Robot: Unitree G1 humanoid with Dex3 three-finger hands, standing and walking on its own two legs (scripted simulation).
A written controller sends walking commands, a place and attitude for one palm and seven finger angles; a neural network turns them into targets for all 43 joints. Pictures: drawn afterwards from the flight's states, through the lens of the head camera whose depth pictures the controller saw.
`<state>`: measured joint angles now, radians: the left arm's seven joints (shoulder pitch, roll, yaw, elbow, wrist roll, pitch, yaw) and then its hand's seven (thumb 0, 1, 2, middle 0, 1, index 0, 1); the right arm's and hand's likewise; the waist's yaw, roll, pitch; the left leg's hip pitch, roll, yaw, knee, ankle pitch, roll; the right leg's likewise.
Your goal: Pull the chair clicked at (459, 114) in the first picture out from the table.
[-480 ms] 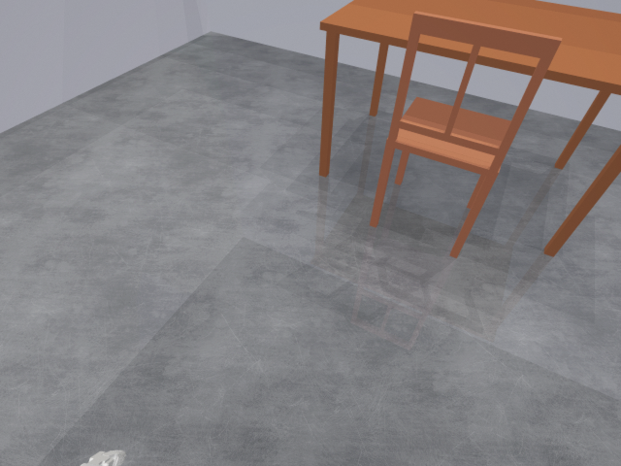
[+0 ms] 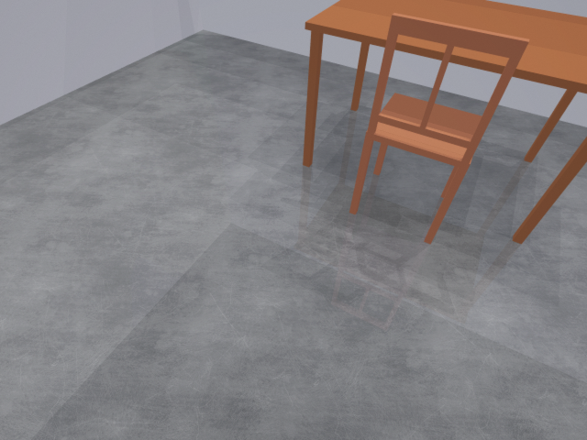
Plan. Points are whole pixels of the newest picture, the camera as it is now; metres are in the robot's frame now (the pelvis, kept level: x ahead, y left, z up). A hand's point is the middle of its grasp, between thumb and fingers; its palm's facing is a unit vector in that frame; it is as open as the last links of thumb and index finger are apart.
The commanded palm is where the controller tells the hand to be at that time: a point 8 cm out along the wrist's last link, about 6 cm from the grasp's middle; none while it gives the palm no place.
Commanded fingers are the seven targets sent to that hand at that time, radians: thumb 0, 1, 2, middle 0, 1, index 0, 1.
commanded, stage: stand and wait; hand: left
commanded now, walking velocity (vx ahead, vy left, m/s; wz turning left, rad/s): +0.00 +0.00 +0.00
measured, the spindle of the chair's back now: (435, 89) +1.21 -0.42 -0.08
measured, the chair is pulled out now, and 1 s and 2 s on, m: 0.00 0.00 0.00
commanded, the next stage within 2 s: look at it before walking up in 0.34 s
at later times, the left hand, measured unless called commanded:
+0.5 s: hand out of the picture +0.07 +0.24 -0.16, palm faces -0.04 -0.94 -0.33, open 7.4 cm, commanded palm none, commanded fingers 0.00 0.90 0.90 -0.20 -0.30 -0.20 -0.30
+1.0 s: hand out of the picture +0.07 +0.23 -0.16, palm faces -0.04 -0.94 -0.33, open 7.4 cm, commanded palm none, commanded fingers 0.00 0.90 0.90 -0.20 -0.30 -0.20 -0.30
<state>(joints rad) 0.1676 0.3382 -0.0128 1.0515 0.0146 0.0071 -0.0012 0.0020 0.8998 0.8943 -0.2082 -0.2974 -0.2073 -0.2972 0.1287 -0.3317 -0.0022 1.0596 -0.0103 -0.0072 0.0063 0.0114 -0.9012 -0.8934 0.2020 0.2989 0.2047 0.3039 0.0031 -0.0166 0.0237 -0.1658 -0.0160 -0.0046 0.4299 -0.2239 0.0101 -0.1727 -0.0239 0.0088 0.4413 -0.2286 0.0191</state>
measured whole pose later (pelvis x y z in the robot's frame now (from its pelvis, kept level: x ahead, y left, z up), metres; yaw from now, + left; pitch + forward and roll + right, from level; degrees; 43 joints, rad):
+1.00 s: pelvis +0.00 -0.01 +0.00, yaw -1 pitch -2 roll +0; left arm 0.15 0.34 -0.01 1.10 0.02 0.00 0.00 0.00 0.90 0.89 -0.21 -0.30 -0.21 -0.30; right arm 0.13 -0.33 0.00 1.11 -0.01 -0.01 0.00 0.01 -0.90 -0.89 0.20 0.30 0.20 0.30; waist 0.00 -0.01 0.02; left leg -0.14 0.00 0.00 0.36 -0.20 0.00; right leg -0.15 -0.01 0.01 0.39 -0.20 0.01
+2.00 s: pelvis +0.30 -0.06 -0.02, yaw -27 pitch +0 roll -1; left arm 0.43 0.19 0.07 1.08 0.02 -0.03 0.01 0.00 0.90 0.89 -0.21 -0.30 -0.20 -0.30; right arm 0.08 -0.14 -0.02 0.91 -0.02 -0.08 0.01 0.01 -0.90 -0.89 0.20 0.30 0.20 0.30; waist 0.06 -0.04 0.05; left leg -0.43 0.05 0.15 0.67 -0.23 0.07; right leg -0.17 0.05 0.12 1.02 -0.49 -0.04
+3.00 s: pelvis +0.51 -0.11 -0.02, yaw -60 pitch +0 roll +0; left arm 0.23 0.24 0.09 0.92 0.02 0.05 0.00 0.00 0.90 0.89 -0.21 -0.30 -0.21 -0.30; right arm 0.07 -0.19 -0.05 0.85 -0.01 0.00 -0.02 0.01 -0.91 -0.89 0.20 0.30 0.20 0.30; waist 0.06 -0.05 0.05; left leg -0.33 0.05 0.06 0.61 -0.28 -0.04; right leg -0.35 0.05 0.09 0.63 -0.27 0.00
